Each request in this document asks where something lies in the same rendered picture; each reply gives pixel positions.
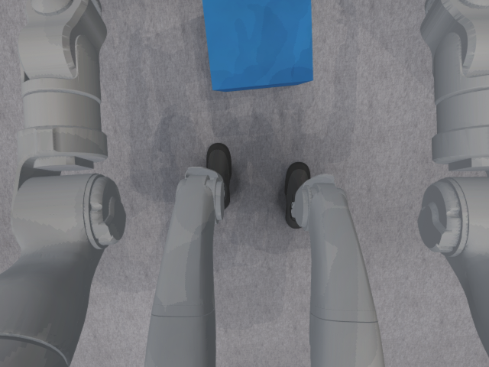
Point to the carton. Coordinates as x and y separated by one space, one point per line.
256 44

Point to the robot right upper arm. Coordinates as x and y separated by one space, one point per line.
454 220

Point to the robot right thigh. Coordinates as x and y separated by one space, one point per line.
343 326

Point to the robot left thigh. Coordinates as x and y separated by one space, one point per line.
182 329

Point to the robot right forearm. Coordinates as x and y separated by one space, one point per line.
457 33

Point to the robot left forearm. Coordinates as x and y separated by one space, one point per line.
60 85

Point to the robot left upper arm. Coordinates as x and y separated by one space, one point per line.
63 225

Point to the robot thigh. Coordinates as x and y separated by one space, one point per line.
343 326
182 329

